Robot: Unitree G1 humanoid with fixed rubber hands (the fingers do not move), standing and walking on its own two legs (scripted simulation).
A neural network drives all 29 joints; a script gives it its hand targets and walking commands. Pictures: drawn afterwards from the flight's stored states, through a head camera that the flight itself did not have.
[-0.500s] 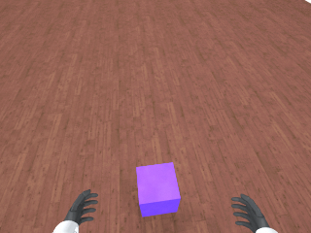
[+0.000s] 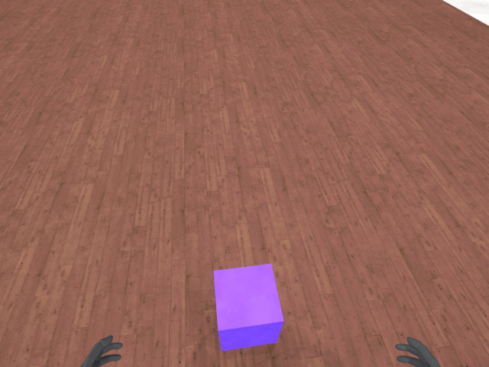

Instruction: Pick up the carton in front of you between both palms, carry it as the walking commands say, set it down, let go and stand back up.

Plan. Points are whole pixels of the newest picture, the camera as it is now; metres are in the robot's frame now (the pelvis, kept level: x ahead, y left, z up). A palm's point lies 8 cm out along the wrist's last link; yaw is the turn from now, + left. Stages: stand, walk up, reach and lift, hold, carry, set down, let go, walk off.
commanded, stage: stand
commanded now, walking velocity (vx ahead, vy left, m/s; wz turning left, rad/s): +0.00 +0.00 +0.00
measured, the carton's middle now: (246, 307) +0.44 +0.01 -0.65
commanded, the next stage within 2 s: none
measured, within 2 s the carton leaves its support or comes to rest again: neither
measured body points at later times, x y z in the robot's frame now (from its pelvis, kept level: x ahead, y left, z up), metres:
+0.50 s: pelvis -0.02 +0.00 +0.01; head -0.02 +0.01 +0.45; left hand +0.09 +0.29 -0.11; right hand +0.09 -0.29 -0.10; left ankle -0.02 +0.10 -0.74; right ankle -0.03 -0.12 -0.74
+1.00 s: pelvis -0.03 +0.00 +0.01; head -0.04 +0.01 +0.46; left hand +0.05 +0.30 -0.12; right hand +0.06 -0.30 -0.11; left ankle -0.02 +0.10 -0.74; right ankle -0.03 -0.12 -0.74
